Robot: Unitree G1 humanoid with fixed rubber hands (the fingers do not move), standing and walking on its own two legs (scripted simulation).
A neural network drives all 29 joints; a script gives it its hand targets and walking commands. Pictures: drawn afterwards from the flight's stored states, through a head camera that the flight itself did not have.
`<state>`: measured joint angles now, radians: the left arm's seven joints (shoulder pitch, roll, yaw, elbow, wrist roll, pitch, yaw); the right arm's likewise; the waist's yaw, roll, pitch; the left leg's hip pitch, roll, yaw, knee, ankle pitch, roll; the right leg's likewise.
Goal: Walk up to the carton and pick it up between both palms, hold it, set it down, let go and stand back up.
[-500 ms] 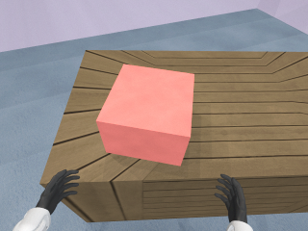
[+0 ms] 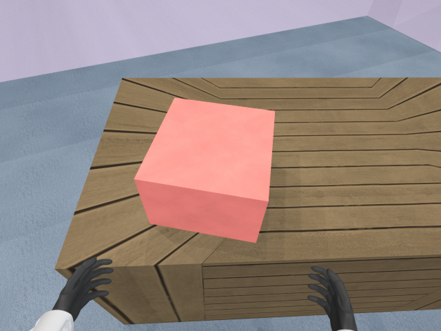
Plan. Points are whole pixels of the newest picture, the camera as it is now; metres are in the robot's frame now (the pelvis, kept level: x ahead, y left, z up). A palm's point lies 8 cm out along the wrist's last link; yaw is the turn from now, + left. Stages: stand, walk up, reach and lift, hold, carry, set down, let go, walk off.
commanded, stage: set down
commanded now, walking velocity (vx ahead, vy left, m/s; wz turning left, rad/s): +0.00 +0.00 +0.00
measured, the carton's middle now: (213, 166) +0.50 +0.00 -0.05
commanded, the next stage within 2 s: let go in 0.60 s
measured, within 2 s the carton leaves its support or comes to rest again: neither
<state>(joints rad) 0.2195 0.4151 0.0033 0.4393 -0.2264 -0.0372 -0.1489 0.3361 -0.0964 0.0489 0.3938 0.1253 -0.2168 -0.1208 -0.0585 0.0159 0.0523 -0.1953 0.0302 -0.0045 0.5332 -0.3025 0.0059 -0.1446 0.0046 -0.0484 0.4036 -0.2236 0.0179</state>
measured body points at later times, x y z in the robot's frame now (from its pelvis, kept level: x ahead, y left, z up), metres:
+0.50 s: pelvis +0.00 -0.01 +0.00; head +0.01 +0.00 +0.45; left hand +0.19 +0.24 -0.07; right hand +0.15 -0.21 -0.07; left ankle -0.01 +0.11 -0.74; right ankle +0.00 -0.13 -0.74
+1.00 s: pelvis +0.00 -0.02 +0.00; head +0.01 -0.01 +0.45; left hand +0.18 +0.23 -0.08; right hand +0.15 -0.24 -0.08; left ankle -0.01 +0.11 -0.74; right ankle +0.00 -0.13 -0.74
